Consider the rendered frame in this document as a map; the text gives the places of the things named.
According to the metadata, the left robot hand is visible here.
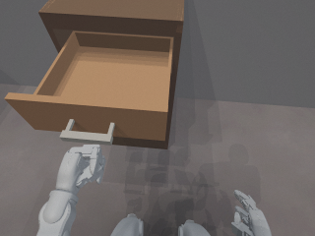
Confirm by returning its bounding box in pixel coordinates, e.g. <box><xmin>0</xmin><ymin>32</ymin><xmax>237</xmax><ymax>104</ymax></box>
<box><xmin>55</xmin><ymin>145</ymin><xmax>106</xmax><ymax>195</ymax></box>

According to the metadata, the drawer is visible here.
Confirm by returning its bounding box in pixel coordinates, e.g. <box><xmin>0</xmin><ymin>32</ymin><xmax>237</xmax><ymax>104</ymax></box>
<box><xmin>4</xmin><ymin>30</ymin><xmax>173</xmax><ymax>142</ymax></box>

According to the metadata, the left robot thigh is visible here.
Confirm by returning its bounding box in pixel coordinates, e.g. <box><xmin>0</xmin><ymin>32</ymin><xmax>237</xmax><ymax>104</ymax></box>
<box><xmin>110</xmin><ymin>217</ymin><xmax>144</xmax><ymax>236</ymax></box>

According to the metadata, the right robot hand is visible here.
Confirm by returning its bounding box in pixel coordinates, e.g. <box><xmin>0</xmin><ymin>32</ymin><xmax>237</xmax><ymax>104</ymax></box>
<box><xmin>231</xmin><ymin>190</ymin><xmax>272</xmax><ymax>236</ymax></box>

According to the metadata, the cabinet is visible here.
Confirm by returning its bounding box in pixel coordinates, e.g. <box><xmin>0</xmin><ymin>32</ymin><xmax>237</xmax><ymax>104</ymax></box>
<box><xmin>38</xmin><ymin>0</ymin><xmax>184</xmax><ymax>149</ymax></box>

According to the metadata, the handle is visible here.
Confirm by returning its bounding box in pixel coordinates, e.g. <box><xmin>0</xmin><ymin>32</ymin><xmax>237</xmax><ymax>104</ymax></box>
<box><xmin>59</xmin><ymin>119</ymin><xmax>115</xmax><ymax>146</ymax></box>

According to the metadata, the robot thigh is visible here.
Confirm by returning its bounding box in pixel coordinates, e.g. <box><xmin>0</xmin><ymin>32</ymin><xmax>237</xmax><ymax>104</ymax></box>
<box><xmin>178</xmin><ymin>222</ymin><xmax>211</xmax><ymax>236</ymax></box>
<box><xmin>110</xmin><ymin>217</ymin><xmax>144</xmax><ymax>236</ymax></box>

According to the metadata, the right robot thigh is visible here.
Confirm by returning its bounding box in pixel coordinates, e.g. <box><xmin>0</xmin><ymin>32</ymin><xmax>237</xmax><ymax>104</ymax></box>
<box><xmin>178</xmin><ymin>222</ymin><xmax>211</xmax><ymax>236</ymax></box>

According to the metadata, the left robot forearm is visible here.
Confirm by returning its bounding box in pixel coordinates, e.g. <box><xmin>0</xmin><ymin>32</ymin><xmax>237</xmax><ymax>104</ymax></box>
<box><xmin>36</xmin><ymin>189</ymin><xmax>79</xmax><ymax>236</ymax></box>

